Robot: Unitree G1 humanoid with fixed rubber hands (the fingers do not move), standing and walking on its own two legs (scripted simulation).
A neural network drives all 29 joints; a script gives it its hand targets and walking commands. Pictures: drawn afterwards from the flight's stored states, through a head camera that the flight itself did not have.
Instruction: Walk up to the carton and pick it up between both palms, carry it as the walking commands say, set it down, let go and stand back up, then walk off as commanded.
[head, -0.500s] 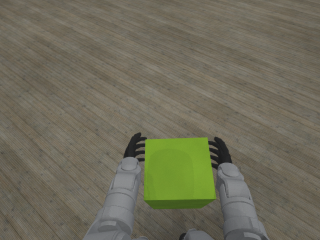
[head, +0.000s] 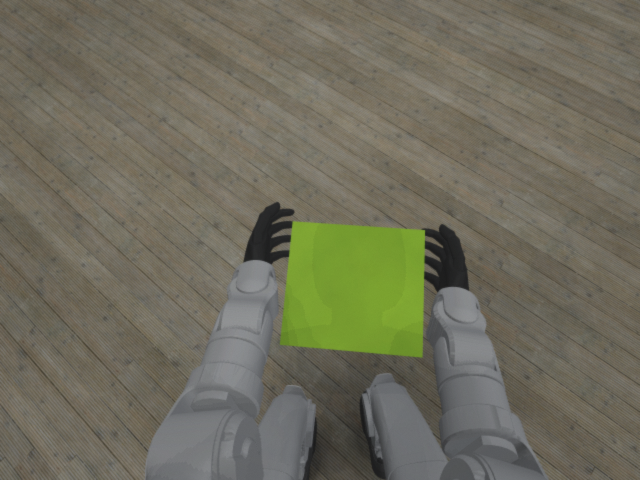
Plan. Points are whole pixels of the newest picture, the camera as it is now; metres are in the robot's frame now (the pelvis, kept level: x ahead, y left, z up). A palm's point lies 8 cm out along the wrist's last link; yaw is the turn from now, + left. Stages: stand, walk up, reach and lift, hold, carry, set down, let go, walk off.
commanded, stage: set down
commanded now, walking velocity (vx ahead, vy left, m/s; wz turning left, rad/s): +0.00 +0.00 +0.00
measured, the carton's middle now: (351, 295) +0.35 -0.03 -0.15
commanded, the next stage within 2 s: none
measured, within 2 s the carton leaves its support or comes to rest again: neither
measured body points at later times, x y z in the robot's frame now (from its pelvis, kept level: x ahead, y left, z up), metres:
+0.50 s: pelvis +0.00 +0.00 -0.07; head +0.19 -0.01 +0.34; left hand +0.42 +0.10 -0.15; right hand +0.38 -0.15 -0.16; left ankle +0.05 +0.11 -0.65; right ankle +0.09 -0.11 -0.65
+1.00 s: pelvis -0.02 +0.01 -0.14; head +0.22 +0.00 +0.24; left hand +0.44 +0.10 -0.24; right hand +0.40 -0.16 -0.24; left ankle +0.05 +0.11 -0.65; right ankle +0.09 -0.11 -0.65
